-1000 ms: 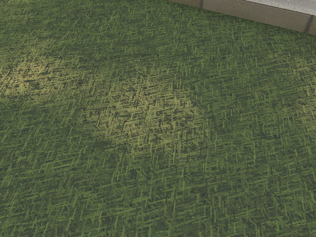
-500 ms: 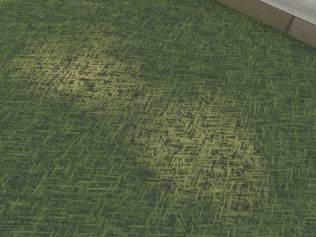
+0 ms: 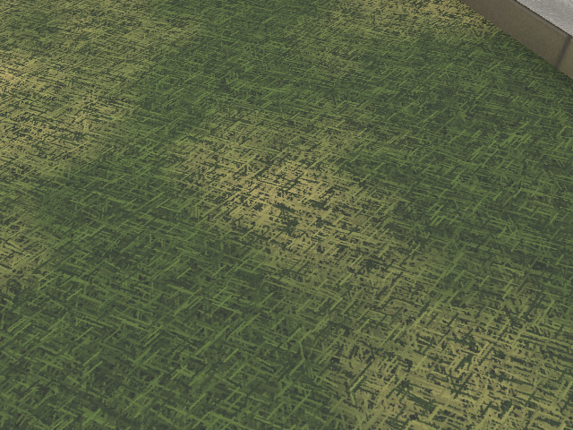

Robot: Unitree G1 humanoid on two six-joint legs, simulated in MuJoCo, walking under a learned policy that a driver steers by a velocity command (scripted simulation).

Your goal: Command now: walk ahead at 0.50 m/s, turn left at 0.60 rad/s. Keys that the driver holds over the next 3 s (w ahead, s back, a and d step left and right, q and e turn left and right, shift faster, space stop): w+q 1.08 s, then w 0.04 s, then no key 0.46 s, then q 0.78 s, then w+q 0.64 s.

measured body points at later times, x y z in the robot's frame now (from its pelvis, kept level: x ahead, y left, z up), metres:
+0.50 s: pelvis +0.27 +0.08 +0.00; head +0.30 +0.11 +0.45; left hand +0.36 +0.39 -0.10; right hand +0.45 -0.16 -0.09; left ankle +0.27 +0.15 -0.74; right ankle +0.37 -0.09 -0.66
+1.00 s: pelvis +0.55 +0.12 +0.00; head +0.57 +0.13 +0.45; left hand +0.45 +0.40 -0.11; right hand +0.83 -0.03 -0.10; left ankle +0.50 +0.27 -0.66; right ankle +0.61 +0.03 -0.74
